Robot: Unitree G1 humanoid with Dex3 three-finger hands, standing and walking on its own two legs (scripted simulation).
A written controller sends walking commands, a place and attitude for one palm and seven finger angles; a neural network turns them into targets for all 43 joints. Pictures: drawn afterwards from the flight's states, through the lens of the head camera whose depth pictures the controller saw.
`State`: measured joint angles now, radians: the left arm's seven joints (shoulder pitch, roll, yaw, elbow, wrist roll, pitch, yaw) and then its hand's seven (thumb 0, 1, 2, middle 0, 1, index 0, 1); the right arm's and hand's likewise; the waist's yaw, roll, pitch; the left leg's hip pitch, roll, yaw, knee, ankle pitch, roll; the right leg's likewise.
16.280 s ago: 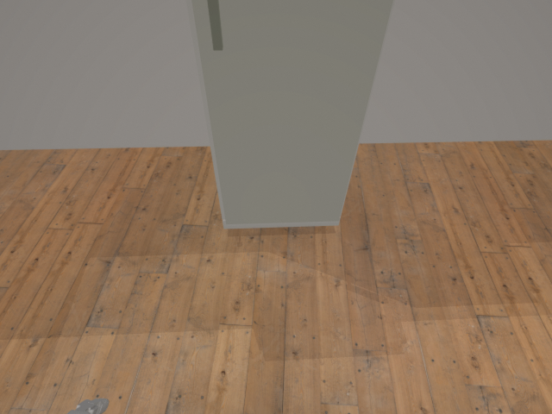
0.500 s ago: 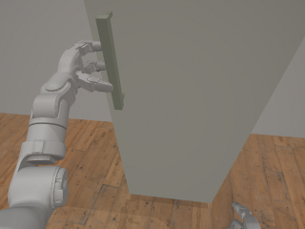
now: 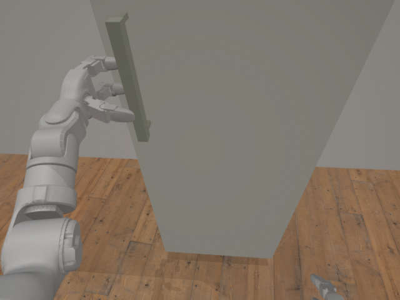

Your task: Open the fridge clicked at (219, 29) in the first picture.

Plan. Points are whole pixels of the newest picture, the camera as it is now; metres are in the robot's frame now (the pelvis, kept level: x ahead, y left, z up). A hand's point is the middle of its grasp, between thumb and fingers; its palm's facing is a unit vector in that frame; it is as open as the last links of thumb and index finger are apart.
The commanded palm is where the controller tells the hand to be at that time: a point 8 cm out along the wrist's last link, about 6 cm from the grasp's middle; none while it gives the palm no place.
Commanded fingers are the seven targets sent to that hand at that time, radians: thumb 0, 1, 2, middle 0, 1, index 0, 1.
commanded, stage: slide the fingers in behind the handle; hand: left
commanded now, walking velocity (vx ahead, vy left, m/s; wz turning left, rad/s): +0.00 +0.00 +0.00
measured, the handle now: (135, 84) +0.47 +0.15 +0.23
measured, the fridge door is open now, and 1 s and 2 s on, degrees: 0 0 0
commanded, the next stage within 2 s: grip the handle and tug to test in 1.48 s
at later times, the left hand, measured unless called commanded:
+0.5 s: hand (128, 92) +0.42 +0.15 +0.24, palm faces -0.03 -1.00 -0.02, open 14.0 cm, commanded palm +0.39 +0.20 +0.24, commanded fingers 0.00 -0.50 0.30 -0.30 -1.20 -0.30 -1.20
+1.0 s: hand (138, 93) +0.41 +0.13 +0.24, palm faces -0.03 -1.00 -0.01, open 14.0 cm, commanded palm +0.39 +0.18 +0.24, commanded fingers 0.00 -0.50 0.30 -0.30 -1.20 -0.30 -1.20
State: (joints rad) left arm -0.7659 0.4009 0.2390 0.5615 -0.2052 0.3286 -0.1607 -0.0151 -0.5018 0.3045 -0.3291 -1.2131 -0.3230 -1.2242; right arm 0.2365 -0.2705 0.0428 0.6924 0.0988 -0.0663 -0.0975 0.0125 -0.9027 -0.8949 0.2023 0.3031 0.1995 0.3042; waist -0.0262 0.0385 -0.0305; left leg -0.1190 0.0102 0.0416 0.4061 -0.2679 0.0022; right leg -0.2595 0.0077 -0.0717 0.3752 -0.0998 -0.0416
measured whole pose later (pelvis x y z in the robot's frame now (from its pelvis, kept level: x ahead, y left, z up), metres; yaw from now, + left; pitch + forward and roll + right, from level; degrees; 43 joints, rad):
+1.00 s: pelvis +0.01 +0.01 +0.00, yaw +0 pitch -3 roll +0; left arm -0.71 0.23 0.13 0.33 -0.20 0.46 -0.04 -0.02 -0.50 0.30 -0.30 -1.20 -0.29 -1.20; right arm 0.17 -0.24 0.06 0.69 0.08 -0.02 -0.09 0.01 -0.90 -0.90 0.20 0.30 0.20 0.30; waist 0.01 0.04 -0.04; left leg -0.06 0.00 0.04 0.38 -0.28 0.01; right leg -0.21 0.00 -0.07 0.38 -0.12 -0.03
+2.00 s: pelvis +0.01 +0.00 +0.00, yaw +0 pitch -3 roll +0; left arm -0.72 0.26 0.15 0.36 -0.20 0.44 -0.04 -0.01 0.08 0.56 -0.35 -1.28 -0.33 -1.28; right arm 0.16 -0.25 0.06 0.68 0.08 -0.03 -0.09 0.01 -0.90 -0.90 0.20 0.30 0.20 0.30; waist 0.01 0.04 -0.03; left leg -0.07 0.01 0.04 0.38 -0.27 0.00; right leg -0.21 0.01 -0.07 0.37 -0.11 -0.04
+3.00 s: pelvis +0.02 +0.01 +0.00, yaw -2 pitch -2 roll +0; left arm -0.57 0.25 0.20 0.15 -0.20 0.49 -0.03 -0.01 0.73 0.78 -0.35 -1.39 -0.30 -1.39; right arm 0.17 -0.25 0.06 0.63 0.09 0.01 -0.07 0.01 -0.90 -0.90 0.20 0.30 0.20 0.30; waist -0.01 0.06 -0.05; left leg -0.04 0.02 0.08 0.36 -0.29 0.01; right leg -0.21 0.03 -0.03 0.37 -0.12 -0.04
